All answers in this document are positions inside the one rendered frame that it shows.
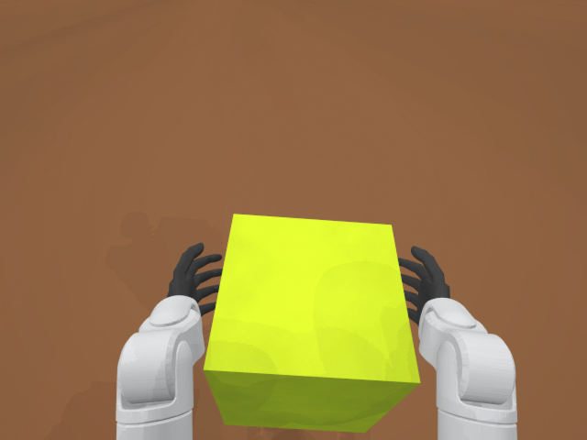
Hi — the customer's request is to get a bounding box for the robot right hand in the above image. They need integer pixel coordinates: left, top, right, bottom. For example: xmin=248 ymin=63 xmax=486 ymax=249
xmin=398 ymin=246 xmax=450 ymax=326

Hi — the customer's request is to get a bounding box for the robot left hand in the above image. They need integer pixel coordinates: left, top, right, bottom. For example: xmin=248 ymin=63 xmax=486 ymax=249
xmin=167 ymin=243 xmax=223 ymax=317

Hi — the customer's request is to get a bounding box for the right robot forearm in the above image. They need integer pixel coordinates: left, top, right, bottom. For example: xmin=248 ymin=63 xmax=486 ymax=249
xmin=418 ymin=298 xmax=517 ymax=440

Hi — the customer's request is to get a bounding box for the left robot forearm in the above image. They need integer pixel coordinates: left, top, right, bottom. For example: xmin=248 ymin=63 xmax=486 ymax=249
xmin=116 ymin=295 xmax=205 ymax=440

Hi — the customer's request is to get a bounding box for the carton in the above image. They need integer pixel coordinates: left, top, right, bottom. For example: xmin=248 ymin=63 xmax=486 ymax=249
xmin=204 ymin=214 xmax=420 ymax=433

